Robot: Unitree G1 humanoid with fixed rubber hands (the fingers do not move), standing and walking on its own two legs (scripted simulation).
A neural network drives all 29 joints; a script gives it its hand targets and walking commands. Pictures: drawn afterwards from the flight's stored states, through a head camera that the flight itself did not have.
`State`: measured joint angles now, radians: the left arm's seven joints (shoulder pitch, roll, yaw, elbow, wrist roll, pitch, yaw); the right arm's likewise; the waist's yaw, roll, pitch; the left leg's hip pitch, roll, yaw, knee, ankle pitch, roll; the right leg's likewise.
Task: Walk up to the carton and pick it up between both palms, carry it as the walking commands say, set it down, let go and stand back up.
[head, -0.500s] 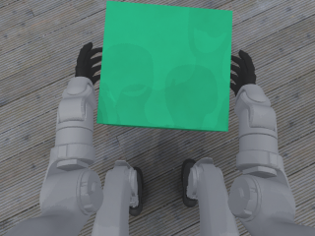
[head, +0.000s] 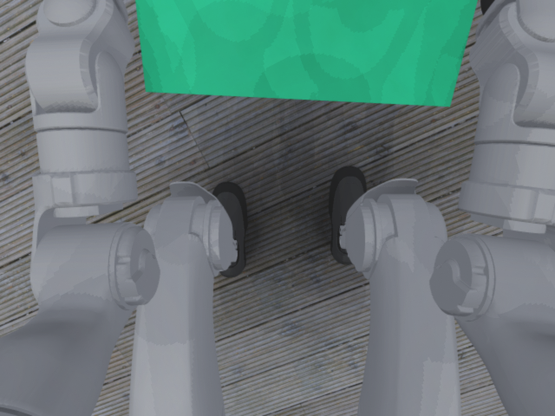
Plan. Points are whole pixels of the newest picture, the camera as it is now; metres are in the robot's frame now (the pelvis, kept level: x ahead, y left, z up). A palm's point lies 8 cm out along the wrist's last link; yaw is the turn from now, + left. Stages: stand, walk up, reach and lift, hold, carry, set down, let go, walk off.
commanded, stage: set down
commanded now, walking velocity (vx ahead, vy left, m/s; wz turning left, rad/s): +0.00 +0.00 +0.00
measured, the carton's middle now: out of the picture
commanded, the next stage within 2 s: none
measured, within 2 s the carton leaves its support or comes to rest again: rests again in 1.52 s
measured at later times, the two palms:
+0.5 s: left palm out of the picture +0.58 +0.16 -0.21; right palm out of the picture +0.56 -0.20 -0.20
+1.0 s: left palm out of the picture +0.60 +0.15 -0.27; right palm out of the picture +0.57 -0.21 -0.26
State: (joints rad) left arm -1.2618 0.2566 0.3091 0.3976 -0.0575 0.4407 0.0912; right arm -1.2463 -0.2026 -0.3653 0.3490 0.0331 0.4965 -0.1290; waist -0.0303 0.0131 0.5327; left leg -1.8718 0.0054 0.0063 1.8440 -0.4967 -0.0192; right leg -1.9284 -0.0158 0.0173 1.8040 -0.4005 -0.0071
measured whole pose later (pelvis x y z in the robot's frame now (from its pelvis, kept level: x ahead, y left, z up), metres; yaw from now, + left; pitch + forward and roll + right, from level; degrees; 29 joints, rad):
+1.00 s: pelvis +0.03 +0.01 -0.10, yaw -2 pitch +31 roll +1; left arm -1.47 0.39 0.12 0.90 -0.17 0.25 0.12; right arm -1.45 -0.37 -0.19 0.90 0.20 0.26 -0.12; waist -0.04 -0.01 0.53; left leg -2.11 0.00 0.01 2.24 -0.66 0.00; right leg -2.19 0.03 0.04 2.17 -0.52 0.03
